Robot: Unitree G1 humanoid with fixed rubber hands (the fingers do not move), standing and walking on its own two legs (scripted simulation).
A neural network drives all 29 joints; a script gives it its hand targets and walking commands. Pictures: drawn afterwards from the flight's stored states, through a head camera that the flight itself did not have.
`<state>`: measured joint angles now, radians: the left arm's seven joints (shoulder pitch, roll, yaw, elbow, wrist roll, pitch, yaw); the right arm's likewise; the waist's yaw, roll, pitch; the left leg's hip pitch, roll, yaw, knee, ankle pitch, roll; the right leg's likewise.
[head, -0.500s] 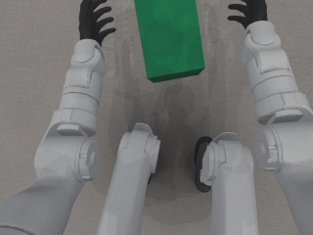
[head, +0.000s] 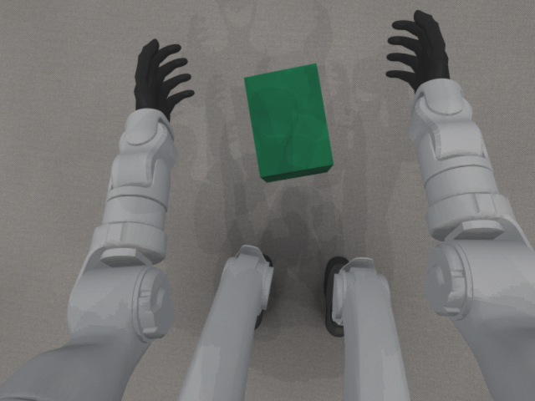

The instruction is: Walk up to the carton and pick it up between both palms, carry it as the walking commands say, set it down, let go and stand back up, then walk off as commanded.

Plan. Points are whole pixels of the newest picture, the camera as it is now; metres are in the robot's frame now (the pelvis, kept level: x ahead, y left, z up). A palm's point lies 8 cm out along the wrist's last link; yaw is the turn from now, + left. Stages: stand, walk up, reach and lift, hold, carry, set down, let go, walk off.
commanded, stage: set down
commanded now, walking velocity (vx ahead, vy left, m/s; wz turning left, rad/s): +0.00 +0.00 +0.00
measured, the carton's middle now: (289, 129) +0.55 +0.06 -0.48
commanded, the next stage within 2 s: let go in 0.46 s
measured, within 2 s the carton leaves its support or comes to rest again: neither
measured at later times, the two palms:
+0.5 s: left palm (119, 80) +0.47 +0.21 +0.01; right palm (479, 45) +0.53 -0.13 +0.00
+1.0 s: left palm out of the picture +0.33 +0.24 +0.12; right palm out of the picture +0.37 -0.19 +0.10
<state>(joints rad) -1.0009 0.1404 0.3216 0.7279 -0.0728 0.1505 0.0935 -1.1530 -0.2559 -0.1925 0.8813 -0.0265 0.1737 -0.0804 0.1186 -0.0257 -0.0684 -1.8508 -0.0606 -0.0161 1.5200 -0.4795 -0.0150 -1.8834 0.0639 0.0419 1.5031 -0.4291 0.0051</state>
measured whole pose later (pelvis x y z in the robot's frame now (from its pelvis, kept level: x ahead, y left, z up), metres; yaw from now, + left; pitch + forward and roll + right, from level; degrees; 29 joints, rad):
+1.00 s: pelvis +0.09 +0.01 +0.19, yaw -1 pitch +22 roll +0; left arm -0.09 0.16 0.12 0.53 0.01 0.01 -0.09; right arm -0.18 -0.15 -0.13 0.58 -0.08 0.03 -0.04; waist 0.07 0.04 -0.08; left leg -0.72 -0.05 -0.05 0.63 -0.29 0.01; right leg -0.74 0.04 0.06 0.61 -0.25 0.00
